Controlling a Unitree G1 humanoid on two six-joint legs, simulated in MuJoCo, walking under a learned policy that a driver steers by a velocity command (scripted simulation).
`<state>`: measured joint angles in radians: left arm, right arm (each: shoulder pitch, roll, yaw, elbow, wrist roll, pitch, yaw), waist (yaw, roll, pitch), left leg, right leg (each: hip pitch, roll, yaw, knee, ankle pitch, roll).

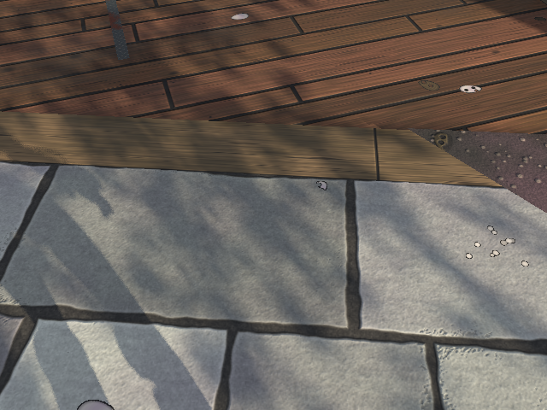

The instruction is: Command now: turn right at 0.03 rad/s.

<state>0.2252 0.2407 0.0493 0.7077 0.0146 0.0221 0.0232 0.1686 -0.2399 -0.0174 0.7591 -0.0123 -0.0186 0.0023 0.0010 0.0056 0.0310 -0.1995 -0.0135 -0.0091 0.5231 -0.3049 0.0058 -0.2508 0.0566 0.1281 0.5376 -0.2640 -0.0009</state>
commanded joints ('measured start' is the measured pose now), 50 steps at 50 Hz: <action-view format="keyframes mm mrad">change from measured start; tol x2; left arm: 1 -15 110 28 -62 -1 -15 8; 18 -7 89 27 16 -4 -10 23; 50 16 82 8 321 -16 -15 35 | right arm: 1 -15 -105 -25 -54 1 -14 -2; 33 78 -102 -12 155 8 -17 -18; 36 57 -101 -8 164 7 -18 -21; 50 120 -92 -2 233 11 -11 -20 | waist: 1 -5 -20 -53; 32 -10 -4 -8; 33 -10 5 -30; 36 -8 7 36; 41 -15 -11 -8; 50 -12 -1 1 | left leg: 1 -20 64 -63 -88 125 24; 32 -22 54 -69 -158 115 39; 33 -12 49 -69 -175 13 43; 35 -51 56 -86 -197 -32 49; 39 -4 44 -63 -164 137 42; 41 17 42 -57 -155 185 42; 50 22 41 -58 -160 221 43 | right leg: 1 44 -75 73 -71 204 -26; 32 92 -61 37 -107 224 6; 33 100 -46 19 -104 140 6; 34 81 -45 17 -108 119 7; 40 88 -58 23 -116 245 6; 50 86 -57 10 -126 233 8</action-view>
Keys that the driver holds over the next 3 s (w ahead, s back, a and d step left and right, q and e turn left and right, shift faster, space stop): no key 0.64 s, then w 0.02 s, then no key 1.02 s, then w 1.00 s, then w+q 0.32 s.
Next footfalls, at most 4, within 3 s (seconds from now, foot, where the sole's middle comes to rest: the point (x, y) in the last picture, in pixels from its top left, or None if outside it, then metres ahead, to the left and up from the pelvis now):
2.02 right None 0.13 -0.13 -0.77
2.50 left None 0.51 0.08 -0.77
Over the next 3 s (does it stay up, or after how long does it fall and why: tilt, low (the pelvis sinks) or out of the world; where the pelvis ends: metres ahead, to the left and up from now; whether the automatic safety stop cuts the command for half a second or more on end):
stays up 0.59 -0.03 0.00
